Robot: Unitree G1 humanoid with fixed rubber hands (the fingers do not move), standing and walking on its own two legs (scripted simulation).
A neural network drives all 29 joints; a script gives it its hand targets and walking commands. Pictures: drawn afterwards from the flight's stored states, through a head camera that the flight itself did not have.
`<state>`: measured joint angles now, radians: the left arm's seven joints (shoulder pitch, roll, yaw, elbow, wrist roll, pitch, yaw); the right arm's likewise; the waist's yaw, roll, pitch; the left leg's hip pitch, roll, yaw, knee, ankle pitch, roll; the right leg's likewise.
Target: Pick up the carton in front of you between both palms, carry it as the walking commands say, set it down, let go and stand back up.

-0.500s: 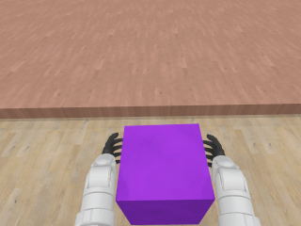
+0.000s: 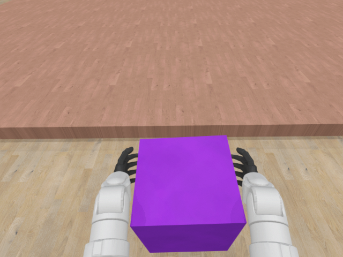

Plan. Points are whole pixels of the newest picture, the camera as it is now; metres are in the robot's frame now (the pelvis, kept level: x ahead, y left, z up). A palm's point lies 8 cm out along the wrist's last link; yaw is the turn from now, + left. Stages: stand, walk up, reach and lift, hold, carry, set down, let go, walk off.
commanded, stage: hold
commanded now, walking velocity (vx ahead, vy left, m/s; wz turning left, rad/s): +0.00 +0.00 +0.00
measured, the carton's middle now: (185, 197) +0.28 +0.00 -0.02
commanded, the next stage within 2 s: carry in 0.48 s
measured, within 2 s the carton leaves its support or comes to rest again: neither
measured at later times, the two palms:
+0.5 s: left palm (123, 174) +0.29 +0.15 +0.05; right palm (250, 177) +0.29 -0.15 +0.05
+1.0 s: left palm (136, 129) +0.42 +0.14 +0.08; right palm (246, 128) +0.43 -0.16 +0.09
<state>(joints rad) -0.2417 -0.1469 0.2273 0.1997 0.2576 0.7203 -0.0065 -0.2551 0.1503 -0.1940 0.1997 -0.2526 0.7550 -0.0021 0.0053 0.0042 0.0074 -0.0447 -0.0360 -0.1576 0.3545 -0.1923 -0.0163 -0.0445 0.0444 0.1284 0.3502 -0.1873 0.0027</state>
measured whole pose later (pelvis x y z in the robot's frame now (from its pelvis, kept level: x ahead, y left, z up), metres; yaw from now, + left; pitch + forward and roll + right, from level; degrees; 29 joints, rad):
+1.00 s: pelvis +0.16 -0.02 -0.01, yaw +0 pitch +6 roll +3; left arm -0.12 -0.13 0.09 -0.41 0.07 1.16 0.11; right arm -0.12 0.13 -0.09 -0.41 -0.07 1.18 -0.12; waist 0.02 -0.06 -0.14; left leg -0.37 -0.02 0.17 0.53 -0.35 0.01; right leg -0.11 -0.06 -0.07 0.45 -0.44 0.00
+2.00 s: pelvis +0.82 -0.06 -0.02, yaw -2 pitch +4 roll +2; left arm -0.42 -0.07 0.19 -0.39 0.04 1.26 0.13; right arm -0.44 0.07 -0.13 -0.35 0.00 1.27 -0.17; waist -0.07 -0.01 -0.08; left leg -0.11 0.06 0.19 0.45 -0.38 -0.03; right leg -0.57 -0.07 -0.12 0.64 -0.20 -0.05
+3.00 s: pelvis +1.17 -0.13 +0.00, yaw +1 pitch +3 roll +1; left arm -0.60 -0.08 0.28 0.04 0.09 1.17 0.13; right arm -0.59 0.07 -0.25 0.03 -0.06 1.18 -0.15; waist 0.00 0.00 -0.05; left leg -0.20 0.03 0.08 0.47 -0.26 0.06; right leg -0.15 0.04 -0.10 0.40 -0.31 -0.08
